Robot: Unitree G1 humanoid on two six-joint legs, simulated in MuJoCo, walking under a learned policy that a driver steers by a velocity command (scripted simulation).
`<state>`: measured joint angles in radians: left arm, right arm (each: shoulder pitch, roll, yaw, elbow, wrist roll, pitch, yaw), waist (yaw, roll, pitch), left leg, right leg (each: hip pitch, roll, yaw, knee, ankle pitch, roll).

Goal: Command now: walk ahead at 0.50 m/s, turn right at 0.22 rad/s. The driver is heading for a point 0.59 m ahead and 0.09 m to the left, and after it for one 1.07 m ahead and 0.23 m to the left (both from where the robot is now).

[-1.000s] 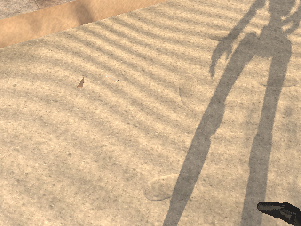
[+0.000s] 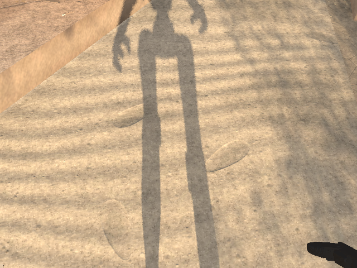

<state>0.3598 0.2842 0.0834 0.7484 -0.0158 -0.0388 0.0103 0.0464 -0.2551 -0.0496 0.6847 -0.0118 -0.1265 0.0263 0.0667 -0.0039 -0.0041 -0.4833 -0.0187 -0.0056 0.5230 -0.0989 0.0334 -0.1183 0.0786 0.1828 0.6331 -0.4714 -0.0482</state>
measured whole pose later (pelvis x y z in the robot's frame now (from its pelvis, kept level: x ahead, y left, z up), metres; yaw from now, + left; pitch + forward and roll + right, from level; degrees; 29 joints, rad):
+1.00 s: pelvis +0.52 +0.02 +0.00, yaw +15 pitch +2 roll -2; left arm 0.33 0.29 0.09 0.85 -0.02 -0.05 0.01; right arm 0.07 -0.26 -0.05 0.67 0.02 -0.02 0.06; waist 0.06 0.03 0.03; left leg -0.56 0.05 0.05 0.63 -0.13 0.09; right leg 0.09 -0.05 -0.27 0.34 -0.43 0.06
